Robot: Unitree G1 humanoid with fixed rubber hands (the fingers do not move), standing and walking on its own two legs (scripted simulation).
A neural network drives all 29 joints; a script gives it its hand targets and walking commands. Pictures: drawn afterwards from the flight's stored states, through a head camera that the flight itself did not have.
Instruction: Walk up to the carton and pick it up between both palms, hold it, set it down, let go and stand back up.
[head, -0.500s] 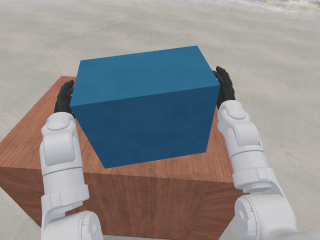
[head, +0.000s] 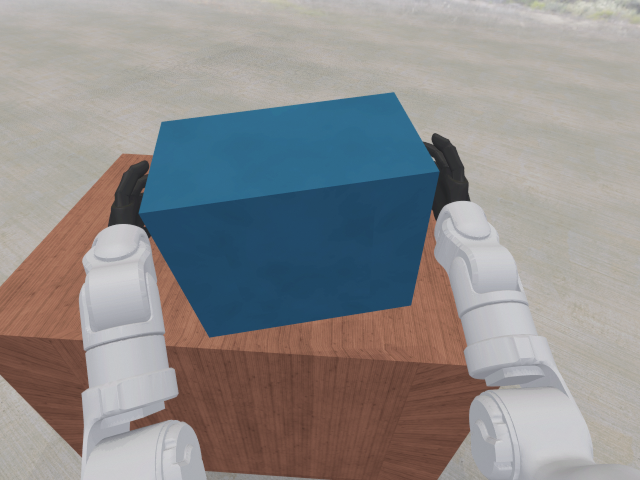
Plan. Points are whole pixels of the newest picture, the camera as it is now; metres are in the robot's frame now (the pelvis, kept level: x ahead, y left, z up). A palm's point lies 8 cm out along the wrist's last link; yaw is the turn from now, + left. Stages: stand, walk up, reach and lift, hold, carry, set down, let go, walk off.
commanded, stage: hold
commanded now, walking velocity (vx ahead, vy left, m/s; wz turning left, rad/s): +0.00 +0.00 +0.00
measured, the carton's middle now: (296, 221) +0.40 -0.01 +0.16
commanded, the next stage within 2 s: none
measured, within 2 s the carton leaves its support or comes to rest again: neither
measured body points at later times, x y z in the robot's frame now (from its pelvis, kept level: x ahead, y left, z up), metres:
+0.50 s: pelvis +0.00 +0.00 +0.00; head -0.05 +0.02 +0.45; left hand +0.38 +0.19 +0.19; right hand +0.37 -0.19 +0.21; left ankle +0.02 +0.11 -0.75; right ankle +0.03 -0.12 -0.75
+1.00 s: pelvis +0.00 +0.00 +0.00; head -0.04 +0.02 +0.45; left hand +0.37 +0.18 +0.19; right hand +0.37 -0.19 +0.21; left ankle +0.02 +0.11 -0.75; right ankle +0.03 -0.12 -0.75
